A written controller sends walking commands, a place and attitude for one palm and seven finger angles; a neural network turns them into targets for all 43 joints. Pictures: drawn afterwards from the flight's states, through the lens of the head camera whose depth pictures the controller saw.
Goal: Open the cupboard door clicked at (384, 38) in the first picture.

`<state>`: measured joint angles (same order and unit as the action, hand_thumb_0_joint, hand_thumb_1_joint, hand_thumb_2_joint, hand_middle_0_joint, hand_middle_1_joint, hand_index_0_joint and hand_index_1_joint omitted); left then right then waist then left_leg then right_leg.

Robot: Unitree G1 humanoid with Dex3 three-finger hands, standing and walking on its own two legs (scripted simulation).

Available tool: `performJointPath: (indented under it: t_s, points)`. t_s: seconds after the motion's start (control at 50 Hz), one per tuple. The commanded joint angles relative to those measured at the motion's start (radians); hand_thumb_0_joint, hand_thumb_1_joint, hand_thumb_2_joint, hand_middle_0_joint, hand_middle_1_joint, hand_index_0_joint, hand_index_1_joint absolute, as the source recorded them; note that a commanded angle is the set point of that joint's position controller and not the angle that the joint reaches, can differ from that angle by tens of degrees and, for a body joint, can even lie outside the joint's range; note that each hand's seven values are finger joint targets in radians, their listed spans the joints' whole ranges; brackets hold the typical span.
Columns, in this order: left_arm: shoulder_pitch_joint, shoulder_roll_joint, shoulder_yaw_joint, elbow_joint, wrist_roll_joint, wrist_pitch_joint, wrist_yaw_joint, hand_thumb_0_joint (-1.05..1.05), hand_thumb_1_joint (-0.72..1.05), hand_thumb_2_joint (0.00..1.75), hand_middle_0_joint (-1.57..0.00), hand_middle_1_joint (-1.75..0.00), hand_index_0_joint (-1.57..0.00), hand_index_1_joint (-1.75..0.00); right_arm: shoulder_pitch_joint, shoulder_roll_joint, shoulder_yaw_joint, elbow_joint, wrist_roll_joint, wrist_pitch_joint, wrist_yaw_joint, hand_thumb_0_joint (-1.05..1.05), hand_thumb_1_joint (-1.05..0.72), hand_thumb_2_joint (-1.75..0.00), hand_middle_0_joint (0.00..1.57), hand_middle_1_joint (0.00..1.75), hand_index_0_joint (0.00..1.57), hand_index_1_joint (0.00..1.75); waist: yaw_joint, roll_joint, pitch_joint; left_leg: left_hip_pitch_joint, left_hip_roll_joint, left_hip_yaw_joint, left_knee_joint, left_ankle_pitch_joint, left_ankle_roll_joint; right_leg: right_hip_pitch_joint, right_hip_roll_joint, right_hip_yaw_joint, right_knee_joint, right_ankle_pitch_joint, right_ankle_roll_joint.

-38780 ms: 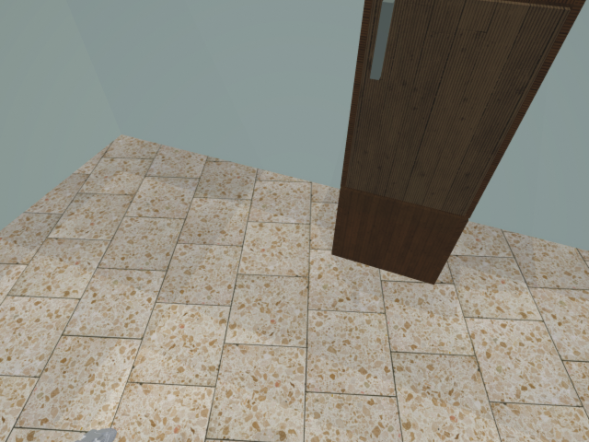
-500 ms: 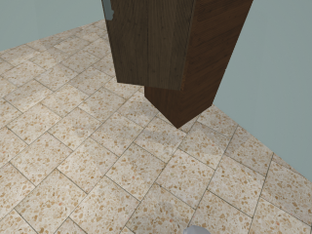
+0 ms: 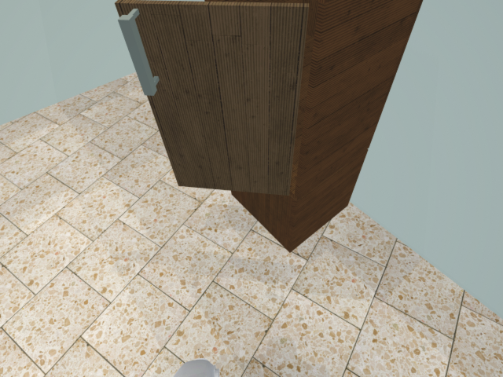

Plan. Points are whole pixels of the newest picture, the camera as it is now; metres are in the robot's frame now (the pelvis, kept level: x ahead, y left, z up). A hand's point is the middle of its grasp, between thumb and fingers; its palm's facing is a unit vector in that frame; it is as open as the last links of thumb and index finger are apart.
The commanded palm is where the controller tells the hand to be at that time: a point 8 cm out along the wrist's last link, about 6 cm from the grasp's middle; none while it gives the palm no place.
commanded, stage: take the last steps up to it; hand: left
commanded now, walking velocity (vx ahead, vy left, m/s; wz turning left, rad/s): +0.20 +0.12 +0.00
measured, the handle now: (142, 54) +0.72 +0.27 +0.15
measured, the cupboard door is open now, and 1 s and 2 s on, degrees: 43 43 43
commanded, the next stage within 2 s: come to a stop and stand still in 0.10 s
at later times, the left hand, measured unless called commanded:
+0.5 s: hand (123, 364) +0.17 +0.27 -0.19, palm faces +0.02 -0.98 -0.18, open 7.4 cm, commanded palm none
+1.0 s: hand (173, 341) +0.21 +0.18 -0.18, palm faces -0.04 -0.97 -0.22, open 7.2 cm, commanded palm none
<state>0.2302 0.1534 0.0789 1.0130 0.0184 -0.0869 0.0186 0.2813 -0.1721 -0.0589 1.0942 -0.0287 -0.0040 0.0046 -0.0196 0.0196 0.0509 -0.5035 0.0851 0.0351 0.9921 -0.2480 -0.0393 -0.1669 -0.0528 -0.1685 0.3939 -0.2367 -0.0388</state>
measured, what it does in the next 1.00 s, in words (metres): walks ahead: left foot, then right foot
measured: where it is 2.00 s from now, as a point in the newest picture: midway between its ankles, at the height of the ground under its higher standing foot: outside the picture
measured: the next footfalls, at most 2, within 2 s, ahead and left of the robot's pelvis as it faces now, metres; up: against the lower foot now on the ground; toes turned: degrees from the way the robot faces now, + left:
left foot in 0.24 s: +0.19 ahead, +0.12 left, +0.00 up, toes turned +1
right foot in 0.78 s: +0.13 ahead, -0.11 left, +0.00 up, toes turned -7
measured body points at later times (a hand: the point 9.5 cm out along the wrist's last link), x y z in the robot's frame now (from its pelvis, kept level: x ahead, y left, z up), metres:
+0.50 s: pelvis +0.13 +0.08 -0.01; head +0.18 +0.10 +0.44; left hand +0.17 +0.32 -0.18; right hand +0.22 -0.15 -0.15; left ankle +0.17 +0.16 -0.75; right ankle +0.09 -0.06 -0.66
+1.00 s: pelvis +0.13 +0.00 -0.01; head +0.14 -0.01 +0.44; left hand +0.22 +0.23 -0.16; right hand +0.10 -0.22 -0.18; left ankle +0.14 +0.13 -0.75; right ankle +0.09 -0.10 -0.75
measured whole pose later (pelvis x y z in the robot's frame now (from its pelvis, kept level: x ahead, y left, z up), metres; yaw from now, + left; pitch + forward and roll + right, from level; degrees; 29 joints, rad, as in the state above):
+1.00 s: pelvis +0.13 +0.00 -0.01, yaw -3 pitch -1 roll +0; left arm 0.17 0.16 0.02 1.07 0.00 0.00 0.04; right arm 0.29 -0.16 -0.04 1.14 -0.02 0.03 -0.03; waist -0.04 0.02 0.03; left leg -0.23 0.05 0.05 0.53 -0.27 -0.02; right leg -0.16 -0.01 -0.07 0.52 -0.35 -0.01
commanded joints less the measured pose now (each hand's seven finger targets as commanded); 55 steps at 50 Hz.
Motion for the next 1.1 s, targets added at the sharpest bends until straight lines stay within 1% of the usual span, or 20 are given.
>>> performJointPath:
  t_s: [0.0,0.1,0.16,0.18,0.2,0.22,0.24,0.26,0.3,0.48,0.66,0.72,0.74,0.76,0.78,0.82,0.88,0.92,0.96,1.08]
  points:
    - [0.116,0.105,-0.007,0.03,0.003,-0.009,-0.011,0.0,0.9,0.9,-0.2,-0.3,-0.2,-0.3,-0.014,0.01,0.007,-0.062,0.008,-0.009,0.02,0.0,-0.9,-0.9,0.2,0.3,0.2,0.3,0.032,-0.152,-0.019,-0.027,-0.008,0.043,-0.181,0.042,-0.011,0.069,-0.242,0.128,-0.178,0.409,-0.074]
    - [0.139,0.155,-0.006,0.069,0.009,0.006,-0.007,0.0,0.9,0.9,-0.2,-0.3,-0.2,-0.3,-0.12,-0.025,0.009,-0.102,0.011,-0.021,0.03,0.0,-0.9,-0.9,0.2,0.3,0.2,0.3,0.053,-0.206,0.019,0.044,-0.043,0.072,-0.356,0.024,0.014,0.087,-0.266,0.122,-0.129,0.394,-0.065]
    - [0.112,0.155,-0.003,0.068,0.003,0.022,-0.002,0.0,0.9,0.9,-0.2,-0.3,-0.2,-0.3,-0.002,-0.072,0.005,-0.073,0.006,-0.035,0.019,0.0,-0.9,-0.9,0.2,0.3,0.2,0.3,-0.024,-0.143,-0.015,0.311,-0.087,0.101,-0.537,0.084,0.041,-0.001,-0.215,0.073,0.035,0.379,-0.027]
    - [0.134,0.126,-0.012,0.06,0.0,0.027,-0.003,0.0,0.9,0.9,-0.2,-0.3,-0.2,-0.3,0.105,-0.134,-0.008,-0.043,-0.002,-0.044,0.008,0.0,-0.9,-0.9,0.2,0.3,0.2,0.3,-0.06,-0.014,-0.095,0.501,-0.009,0.036,-0.547,0.202,0.07,-0.089,-0.153,0.033,0.228,0.273,0.0]
    - [0.188,0.071,-0.025,0.05,-0.008,0.032,-0.002,0.0,0.9,0.9,-0.2,-0.3,-0.2,-0.3,0.175,-0.228,-0.029,-0.037,-0.01,-0.044,-0.007,0.0,-0.9,-0.9,0.2,0.3,0.2,0.3,-0.062,0.225,-0.191,0.668,0.213,-0.229,-0.531,0.477,0.156,-0.279,-0.024,-0.022,0.456,-0.176,0.043]
    - [0.178,0.05,-0.037,0.031,-0.009,0.04,0.009,0.0,0.9,0.9,-0.2,-0.3,-0.2,-0.3,0.197,-0.239,-0.024,-0.046,-0.003,-0.029,-0.023,0.0,-0.9,-0.9,0.2,0.3,0.2,0.3,-0.066,0.197,-0.217,0.616,0.312,-0.281,-0.591,0.702,0.226,-0.278,0.004,0.057,0.621,-0.416,0.041]
    - [0.17,0.035,-0.043,0.048,-0.014,0.058,0.022,0.0,0.9,0.9,-0.2,-0.3,-0.2,-0.3,0.103,-0.21,-0.008,-0.059,-0.002,-0.028,-0.039,0.0,-0.9,-0.9,0.2,0.3,0.2,0.3,-0.028,0.161,-0.213,0.5,0.315,-0.269,-0.614,0.711,0.223,-0.236,-0.024,0.142,0.661,-0.388,0.044]
    - [0.164,0.026,-0.047,0.063,-0.014,0.073,0.027,0.0,0.9,0.9,-0.2,-0.3,-0.2,-0.3,0.015,-0.186,-0.001,-0.085,0.003,-0.026,-0.048,0.0,-0.9,-0.9,0.2,0.3,0.2,0.3,-0.002,0.187,-0.141,0.387,0.303,-0.231,-0.641,0.685,0.213,-0.217,-0.048,0.176,0.654,-0.346,0.057]
    - [0.146,0.052,-0.041,0.082,-0.012,0.096,0.019,0.0,0.9,0.9,-0.2,-0.3,-0.2,-0.3,-0.058,-0.134,0.017,-0.09,0.007,-0.02,-0.06,0.0,-0.9,-0.9,0.2,0.3,0.2,0.3,0.02,0.077,-0.026,0.259,0.272,-0.157,-0.66,0.718,0.209,-0.18,-0.061,0.18,0.601,-0.282,0.071]
    - [0.081,0.094,0.013,-0.026,0.004,0.155,0.002,0.0,0.9,0.9,-0.2,-0.3,-0.2,-0.3,-0.056,-0.169,-0.021,-0.106,0.006,0.002,-0.079,0.0,-0.9,-0.9,0.2,0.3,0.2,0.3,0.022,0.102,-0.124,0.351,0.284,-0.094,-0.635,0.666,0.22,-0.368,0.005,0.218,0.828,-0.156,0.095]
    - [-0.013,0.077,-0.018,-0.076,0.0,0.131,-0.003,0.0,0.9,0.9,-0.2,-0.3,-0.2,-0.3,-0.015,-0.196,-0.036,-0.092,-0.006,0.015,-0.045,0.0,-0.9,-0.9,0.2,0.3,0.2,0.3,-0.006,0.204,-0.116,0.31,0.234,-0.101,-0.631,0.389,0.182,-0.144,0.019,0.106,0.315,-0.189,0.067]
    - [0.06,0.136,-0.015,-0.049,0.003,0.106,0.001,0.0,0.9,0.9,-0.2,-0.3,-0.2,-0.3,-0.001,-0.158,-0.032,-0.087,0.01,0.019,-0.031,0.0,-0.9,-0.9,0.2,0.3,0.2,0.3,0.029,0.038,-0.122,0.204,0.13,-0.048,-0.508,0.177,0.083,0.066,-0.024,0.149,-0.041,0.074,0.047]
    - [0.041,0.201,-0.009,-0.049,0.009,0.094,0.009,0.0,0.9,0.9,-0.2,-0.3,-0.2,-0.3,0.011,-0.095,-0.021,-0.099,0.018,0.022,-0.025,0.0,-0.9,-0.9,0.2,0.3,0.2,0.3,0.008,-0.177,-0.103,0.116,0.026,0.049,-0.418,-0.067,0.02,0.072,-0.202,0.337,-0.102,0.154,-0.015]
    - [0.0,0.227,-0.019,-0.053,0.006,0.091,0.01,0.0,0.9,0.9,-0.2,-0.3,-0.2,-0.3,-0.019,-0.066,-0.005,-0.111,0.019,0.034,-0.017,0.0,-0.9,-0.9,0.2,0.3,0.2,0.3,0.01,-0.22,-0.058,0.141,-0.035,0.04,-0.319,-0.256,0.002,-0.064,-0.29,0.362,-0.143,0.137,-0.083]
    - [-0.025,0.213,-0.024,-0.052,0.008,0.087,0.012,0.0,0.9,0.9,-0.2,-0.3,-0.2,-0.3,-0.047,-0.054,-0.004,-0.115,0.014,0.043,-0.017,0.0,-0.9,-0.9,0.2,0.3,0.2,0.3,0.01,-0.191,-0.047,0.144,-0.045,0.017,-0.268,-0.262,0.008,-0.094,-0.26,0.333,-0.122,0.239,-0.103]
    - [-0.068,0.167,-0.037,-0.029,-0.001,0.076,0.019,0.0,0.9,0.9,-0.2,-0.3,-0.2,-0.3,0.006,-0.065,0.002,-0.072,0.01,0.046,-0.025,0.0,-0.9,-0.9,0.2,0.3,0.2,0.3,-0.019,-0.306,-0.054,0.156,-0.036,0.003,-0.269,-0.207,0.003,-0.021,-0.194,0.263,-0.047,0.473,-0.096]
    - [-0.054,0.144,-0.044,0.002,-0.013,0.07,0.02,0.0,0.9,0.9,-0.2,-0.3,-0.2,-0.3,0.045,-0.059,0.011,-0.021,0.016,0.033,-0.029,0.0,-0.9,-0.9,0.2,0.3,0.2,0.3,-0.025,-0.196,-0.052,0.267,-0.036,0.004,-0.474,-0.015,-0.001,-0.001,-0.148,0.208,0.027,0.5,-0.055]
    - [-0.017,0.105,-0.047,0.013,-0.023,0.073,0.018,0.0,0.9,0.9,-0.2,-0.3,-0.2,-0.3,0.055,-0.075,0.017,0.008,0.009,0.011,-0.034,0.0,-0.9,-0.9,0.2,0.3,0.2,0.3,-0.002,-0.013,-0.048,0.35,0.033,-0.053,-0.558,0.331,0.028,-0.031,-0.081,0.181,0.049,0.326,0.005]
    - [-0.002,0.096,-0.048,0.031,-0.02,0.084,0.02,0.0,0.9,0.9,-0.2,-0.3,-0.2,-0.3,0.031,-0.078,0.019,0.022,0.008,0.008,-0.039,0.0,-0.9,-0.9,0.2,0.3,0.2,0.3,0.013,0.059,-0.01,0.319,0.046,-0.071,-0.578,0.277,0.04,-0.03,-0.061,0.195,-0.005,0.157,0.015]
    - [0.02,0.097,-0.05,0.064,-0.019,0.075,0.013,0.0,0.9,0.9,-0.2,-0.3,-0.2,-0.3,0.046,-0.055,0.023,0.039,0.009,0.012,-0.039,0.0,-0.9,-0.9,0.2,0.3,0.2,0.3,0.006,-0.038,0.015,0.328,0.017,-0.047,-0.613,0.122,0.031,-0.03,-0.066,0.213,-0.092,0.052,0.005]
